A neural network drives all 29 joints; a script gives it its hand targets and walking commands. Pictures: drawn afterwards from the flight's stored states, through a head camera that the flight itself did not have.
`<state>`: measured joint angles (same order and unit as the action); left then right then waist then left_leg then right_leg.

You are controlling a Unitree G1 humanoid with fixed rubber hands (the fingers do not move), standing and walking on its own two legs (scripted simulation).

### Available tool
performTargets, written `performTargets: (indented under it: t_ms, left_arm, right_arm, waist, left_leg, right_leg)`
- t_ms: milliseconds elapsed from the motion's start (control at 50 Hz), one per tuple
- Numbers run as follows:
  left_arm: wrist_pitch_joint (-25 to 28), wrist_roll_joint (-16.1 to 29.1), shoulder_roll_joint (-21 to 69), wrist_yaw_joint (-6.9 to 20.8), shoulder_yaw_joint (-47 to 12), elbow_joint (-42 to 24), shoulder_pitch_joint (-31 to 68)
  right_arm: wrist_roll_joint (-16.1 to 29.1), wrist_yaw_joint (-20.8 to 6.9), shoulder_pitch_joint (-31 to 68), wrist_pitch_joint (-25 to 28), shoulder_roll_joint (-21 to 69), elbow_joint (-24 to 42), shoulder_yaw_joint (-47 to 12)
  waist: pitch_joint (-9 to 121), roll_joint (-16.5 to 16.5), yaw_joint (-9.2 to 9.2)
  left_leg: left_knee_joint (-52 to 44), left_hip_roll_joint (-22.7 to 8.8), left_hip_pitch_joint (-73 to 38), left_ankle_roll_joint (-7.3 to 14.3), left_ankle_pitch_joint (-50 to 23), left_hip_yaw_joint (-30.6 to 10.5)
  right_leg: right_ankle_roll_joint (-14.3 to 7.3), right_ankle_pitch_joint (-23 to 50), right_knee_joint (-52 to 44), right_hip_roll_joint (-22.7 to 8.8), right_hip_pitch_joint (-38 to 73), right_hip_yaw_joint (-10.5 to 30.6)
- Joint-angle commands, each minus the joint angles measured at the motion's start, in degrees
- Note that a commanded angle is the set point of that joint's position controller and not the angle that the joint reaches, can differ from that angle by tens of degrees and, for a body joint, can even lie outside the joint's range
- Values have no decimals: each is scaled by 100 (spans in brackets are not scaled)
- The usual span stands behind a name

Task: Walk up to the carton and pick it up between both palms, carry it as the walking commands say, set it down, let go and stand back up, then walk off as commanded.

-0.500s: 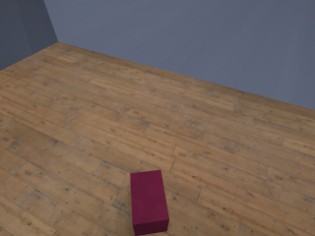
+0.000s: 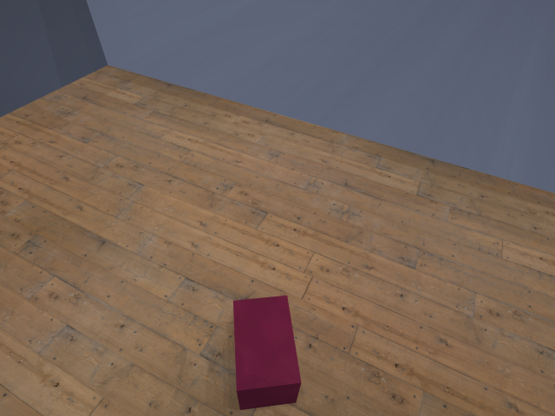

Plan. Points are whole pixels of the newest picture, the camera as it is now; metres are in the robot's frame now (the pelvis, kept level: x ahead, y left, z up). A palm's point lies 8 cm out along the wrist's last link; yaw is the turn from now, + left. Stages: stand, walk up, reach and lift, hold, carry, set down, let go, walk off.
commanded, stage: walk off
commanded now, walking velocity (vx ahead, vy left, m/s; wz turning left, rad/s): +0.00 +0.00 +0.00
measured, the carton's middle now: (264, 351) +0.48 +0.03 -0.67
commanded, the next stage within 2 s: none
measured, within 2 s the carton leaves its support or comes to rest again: neither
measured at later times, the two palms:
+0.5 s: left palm out of the picture +0.05 +0.36 -0.14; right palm out of the picture +0.00 -0.23 -0.13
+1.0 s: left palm out of the picture -0.01 +0.41 -0.12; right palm out of the picture +0.03 -0.14 -0.15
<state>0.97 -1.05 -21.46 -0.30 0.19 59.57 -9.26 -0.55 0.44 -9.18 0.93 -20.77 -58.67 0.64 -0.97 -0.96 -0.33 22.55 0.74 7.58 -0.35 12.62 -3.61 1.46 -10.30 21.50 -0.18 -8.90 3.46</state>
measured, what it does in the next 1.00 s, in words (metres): steps to the left: right foot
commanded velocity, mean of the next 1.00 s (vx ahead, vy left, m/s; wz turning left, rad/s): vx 0.00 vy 0.19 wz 0.00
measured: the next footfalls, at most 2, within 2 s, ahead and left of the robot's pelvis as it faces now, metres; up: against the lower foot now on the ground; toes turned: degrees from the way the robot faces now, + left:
right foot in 0.76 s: -0.03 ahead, +0.00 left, +0.00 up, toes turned -5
left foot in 1.16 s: +0.06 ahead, +0.36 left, +0.00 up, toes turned +5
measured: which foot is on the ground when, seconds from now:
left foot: down 0.00-0.76, up 0.78-1.00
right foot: down 0.00-0.42, up 0.44-0.74, down 0.76-1.00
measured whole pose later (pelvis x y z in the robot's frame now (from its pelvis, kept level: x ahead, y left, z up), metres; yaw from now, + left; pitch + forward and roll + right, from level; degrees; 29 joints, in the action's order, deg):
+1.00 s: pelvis -0.01 +0.14 +0.00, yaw +0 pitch +0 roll +4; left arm -1.4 -2.0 -14.1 -3.8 1.1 59.4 -16.6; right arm -1.5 -0.4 -12.8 -4.6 -16.9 -57.8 3.6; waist -2.1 0.2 -1.2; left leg 58.9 0.5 27.4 -5.5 20.3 -4.5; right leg 1.9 -19.7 27.1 -7.5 -7.0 -3.8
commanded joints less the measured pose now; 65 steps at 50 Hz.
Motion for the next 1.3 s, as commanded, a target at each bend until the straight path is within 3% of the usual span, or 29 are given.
performTargets:
  t_ms: [0,180,200,280,320,360,380,400,440,500,620,680,700,720,740,760,780,840,940,980,1060,1080,1100,1120,1140,1160,1200,1240,1280]
  left_arm:
    - [55,47,-1066,-25,188,-273,337]
    - [-155,-94,-1069,-55,155,-347,92]
    - [-183,-91,-1103,-91,156,-322,61]
    - [-250,-100,-1316,-207,298,-408,52]
    - [-335,-156,-1100,-245,303,-490,278]
    - [-298,-102,-992,-219,271,-470,156]
    - [-351,-89,-810,-221,264,-559,436]
    - [-382,-105,-306,-251,151,-645,185]
    - [-440,-28,-397,-385,200,-655,137]
    - [-417,5,-401,-310,218,-497,-66]
    - [-366,58,0,-426,90,-417,-231]
    - [-282,118,-92,-426,85,-324,-524]
    - [-279,97,-171,-474,132,-93,-1013]
    - [-218,-13,-528,-473,223,1,-1404]
    - [-294,-43,-824,-503,303,87,-1522]
    - [-312,-87,-1147,-563,330,26,-1186]
    - [-269,-135,-697,-569,299,-103,-709]
    - [-222,-47,-464,-454,258,-346,-365]
    - [-138,-129,-584,-381,394,-207,-836]
    - [-151,-171,-732,-371,449,-259,-831]
    - [-228,-148,-678,-342,510,-280,-871]
    - [-237,-109,-820,-311,552,-416,-645]
    - [-217,-151,-802,-302,548,-444,-717]
    - [-239,-138,-248,-266,427,-448,-1152]
    - [-347,-146,38,-298,357,-567,-1054]
    - [-439,-32,89,-420,364,-654,-768]
    - [-503,25,-185,-404,402,-629,-431]
    - [-473,-78,-157,-325,409,-493,-646]
    - [-461,-105,-104,-319,426,-527,-682]
  right_arm:
    - [6,71,-36,61,-1173,215,230]
    - [31,92,-275,-341,-824,-10,177]
    - [-9,102,-160,-360,-626,50,164]
    - [-43,33,-777,-406,-450,50,189]
    - [-6,6,-954,-405,-514,58,258]
    - [-87,11,-1314,-341,-247,-40,168]
    - [-141,11,-1112,-324,-848,79,322]
    - [-113,1,-782,-382,-937,160,321]
    - [-173,21,-691,-434,-869,284,283]
    - [-139,34,-314,-430,-460,426,216]
    - [-133,109,-1189,-414,-419,86,167]
    - [-91,115,-1002,-504,-451,61,192]
    - [-75,108,-875,-482,-80,131,111]
    - [-29,165,-594,-460,-229,221,192]
    - [-20,165,-692,-401,202,402,134]
    - [-226,164,-433,-448,-34,436,174]
    - [-233,58,-228,-488,-450,500,268]
    - [-145,-58,-474,-465,-293,244,414]
    - [-45,-77,-343,-499,324,327,335]
    - [-49,-170,149,-547,232,665,304]
    - [-85,-233,-271,-541,83,525,344]
    - [-106,-261,-530,-526,-47,394,381]
    - [-108,-207,-954,-437,-92,183,421]
    - [-137,-178,-1258,-337,-860,139,613]
    - [-80,-167,-1181,-316,-931,228,533]
    - [-40,-89,-1215,-287,-593,142,502]
    - [-123,-25,-575,-394,-411,390,434]
    - [-142,89,-404,-422,-289,473,358]
    - [-178,65,104,-423,-183,651,310]
  waist:
    - [89,411,118]
    - [225,-384,-108]
    - [176,-240,-167]
    - [177,-1103,-99]
    - [-56,-985,58]
    - [-89,-196,139]
    - [-92,618,251]
    - [-139,1669,-48]
    - [-49,1417,66]
    - [218,348,-148]
    - [549,928,226]
    - [566,656,-30]
    - [654,332,-227]
    - [726,-71,-481]
    - [583,-1843,-367]
    - [-149,-1133,-290]
    - [-350,-1160,-164]
    - [-435,-371,47]
    - [-148,-1042,-104]
    - [-234,-1576,-228]
    - [-313,-1347,-158]
    - [96,-1123,12]
    - [255,-350,162]
    - [536,1728,146]
    - [637,2569,176]
    - [662,2080,294]
    - [57,1478,181]
    - [155,1006,67]
    - [252,891,-118]
  left_leg:
    - [-511,-560,279,144,-295,-439]
    - [97,-274,320,5,-249,-68]
    - [230,-225,463,-31,-234,-20]
    - [1831,-207,708,11,1048,100]
    - [1752,-274,881,65,1068,162]
    - [345,-365,548,162,189,-60]
    - [-669,-969,390,292,-177,-1076]
    - [-1000,-1505,387,565,-689,-1671]
    - [-818,-1630,1051,1184,-1210,-1365]
    - [-373,-970,875,989,-1906,-472]
    - [-177,-1183,-318,1022,-2288,-811]
    - [177,-950,-521,921,-2856,-726]
    - [405,-864,-65,749,-2720,-514]
    - [999,-599,960,389,-1968,-283]
    - [2300,37,2476,-99,1578,191]
    - [3680,73,2688,-110,2061,-64]
    - [4290,-102,2592,-56,1612,-486]
    - [4064,135,2567,-405,1030,-249]
    - [3519,-11,2153,-622,632,270]
    - [2664,-369,1842,-540,652,264]
    - [994,-264,1197,-386,622,855]
    - [333,-268,345,-312,99,923]
    - [-31,-209,-414,-331,-781,788]
    - [-350,-1171,-924,-87,-2045,-48]
    - [-123,-1859,-995,331,-3617,-888]
    - [-171,-1959,-13,928,-3213,-487]
    - [-471,-1457,557,904,-1071,-109]
    - [-244,-1301,378,889,-1868,68]
    - [-368,-1277,1092,904,-1184,190]
  right_leg:
    - [-239,568,-330,-531,125,475]
    - [-180,227,-416,-1064,-171,790]
    - [-238,177,-471,-1213,-172,936]
    - [-890,164,-584,-2048,-577,1711]
    - [-1037,572,-398,-2125,-839,1587]
    - [-642,782,379,-1620,-977,932]
    - [-210,-72,1264,-823,-1477,137]
    - [-1,-2001,2424,-40,-1955,-645]
    - [-102,-2590,3949,-43,-1693,-325]
    - [-154,-1988,4151,-216,-1462,-451]
    - [-161,-1808,2378,-311,-1220,-711]
    - [-191,-1192,558,-189,-700,-792]
    - [-299,-83,-27,-384,70,-685]
    - [-557,507,-296,-1143,1068,109]
    - [-1164,1646,-616,-2817,1651,1878]
    - [-1685,2824,-451,-3125,812,1702]
    - [-1796,2273,-607,-3104,28,1533]
    - [-1076,2781,-244,-1975,201,211]
    - [-775,3140,114,-1628,251,-465]
    - [-676,2896,101,-1760,29,-408]
    - [-533,2844,273,-1917,130,-92]
    - [-411,2573,711,-1890,-20,-264]
    - [-201,1949,1480,-1433,-496,-500]
    - [-25,-607,2803,-799,-1097,-913]
    - [24,-3469,4114,-136,-2003,-810]
    - [-149,-3107,4548,-398,-1448,-274]
    - [-196,-2562,4903,-292,-1856,-186]
    - [-175,-2109,4798,-275,-1785,-536]
    - [-169,-1841,4528,-391,-1223,-730]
